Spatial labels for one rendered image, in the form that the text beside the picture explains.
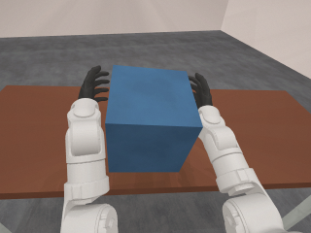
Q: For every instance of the robot left forearm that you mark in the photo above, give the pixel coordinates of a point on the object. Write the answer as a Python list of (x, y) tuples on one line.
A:
[(85, 156)]

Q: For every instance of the carton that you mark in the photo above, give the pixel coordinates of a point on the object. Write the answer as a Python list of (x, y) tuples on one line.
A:
[(152, 120)]

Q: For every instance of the robot left hand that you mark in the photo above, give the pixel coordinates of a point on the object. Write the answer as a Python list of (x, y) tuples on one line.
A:
[(88, 89)]

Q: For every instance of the table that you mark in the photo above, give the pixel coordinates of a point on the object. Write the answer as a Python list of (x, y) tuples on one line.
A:
[(271, 128)]

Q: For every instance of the robot right upper arm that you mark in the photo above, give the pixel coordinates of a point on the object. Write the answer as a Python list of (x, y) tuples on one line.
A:
[(252, 213)]

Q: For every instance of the robot left upper arm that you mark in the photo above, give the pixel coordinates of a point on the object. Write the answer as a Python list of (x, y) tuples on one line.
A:
[(91, 218)]

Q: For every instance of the robot right hand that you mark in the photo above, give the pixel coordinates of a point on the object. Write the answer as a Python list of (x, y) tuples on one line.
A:
[(202, 93)]

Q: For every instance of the robot right forearm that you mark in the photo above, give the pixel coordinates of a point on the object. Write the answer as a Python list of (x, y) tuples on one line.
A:
[(233, 173)]

